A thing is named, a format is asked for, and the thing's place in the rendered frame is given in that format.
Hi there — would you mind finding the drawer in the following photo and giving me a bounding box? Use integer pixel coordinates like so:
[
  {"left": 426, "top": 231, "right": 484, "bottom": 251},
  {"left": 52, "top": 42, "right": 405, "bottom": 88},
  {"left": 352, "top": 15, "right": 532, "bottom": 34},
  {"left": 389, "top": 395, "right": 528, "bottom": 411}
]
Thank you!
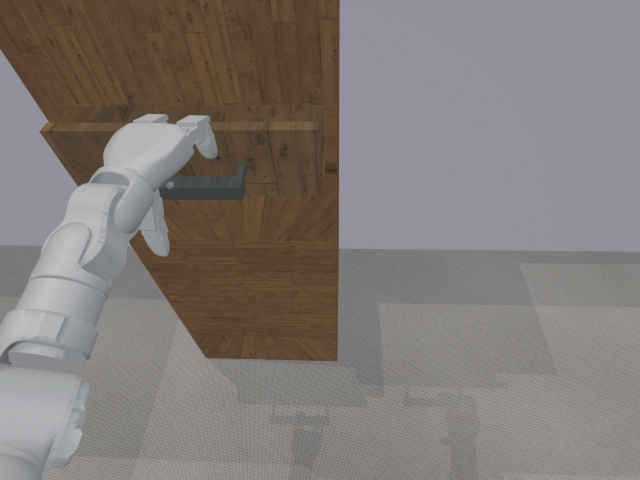
[{"left": 39, "top": 105, "right": 324, "bottom": 196}]

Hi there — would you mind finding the left robot hand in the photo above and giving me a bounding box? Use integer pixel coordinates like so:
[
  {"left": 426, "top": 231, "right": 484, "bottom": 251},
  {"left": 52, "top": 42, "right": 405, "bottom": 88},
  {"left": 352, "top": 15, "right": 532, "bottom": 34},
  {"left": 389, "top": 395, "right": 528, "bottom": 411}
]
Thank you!
[{"left": 103, "top": 114, "right": 218, "bottom": 256}]

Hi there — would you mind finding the robot left forearm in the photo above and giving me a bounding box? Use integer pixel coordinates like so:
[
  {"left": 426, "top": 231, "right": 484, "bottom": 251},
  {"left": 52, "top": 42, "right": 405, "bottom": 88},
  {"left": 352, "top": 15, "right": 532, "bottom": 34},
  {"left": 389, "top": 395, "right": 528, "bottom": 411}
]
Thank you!
[{"left": 0, "top": 165, "right": 154, "bottom": 370}]

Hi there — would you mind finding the robot left upper arm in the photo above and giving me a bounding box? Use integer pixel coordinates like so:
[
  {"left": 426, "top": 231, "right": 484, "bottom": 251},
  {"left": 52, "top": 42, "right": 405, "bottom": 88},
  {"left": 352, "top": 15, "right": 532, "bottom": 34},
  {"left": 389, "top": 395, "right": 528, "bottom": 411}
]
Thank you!
[{"left": 0, "top": 363, "right": 90, "bottom": 480}]

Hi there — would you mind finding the cabinet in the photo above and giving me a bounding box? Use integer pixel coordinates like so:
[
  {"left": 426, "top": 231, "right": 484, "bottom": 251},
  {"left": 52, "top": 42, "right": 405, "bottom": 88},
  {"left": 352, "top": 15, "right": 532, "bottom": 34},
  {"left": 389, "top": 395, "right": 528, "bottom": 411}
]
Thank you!
[{"left": 0, "top": 0, "right": 340, "bottom": 361}]

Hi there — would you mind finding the handle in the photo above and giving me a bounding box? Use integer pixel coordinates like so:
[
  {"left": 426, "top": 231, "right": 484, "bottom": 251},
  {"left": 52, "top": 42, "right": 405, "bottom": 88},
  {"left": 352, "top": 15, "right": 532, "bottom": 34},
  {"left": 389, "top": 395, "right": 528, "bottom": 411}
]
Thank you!
[{"left": 159, "top": 163, "right": 247, "bottom": 200}]

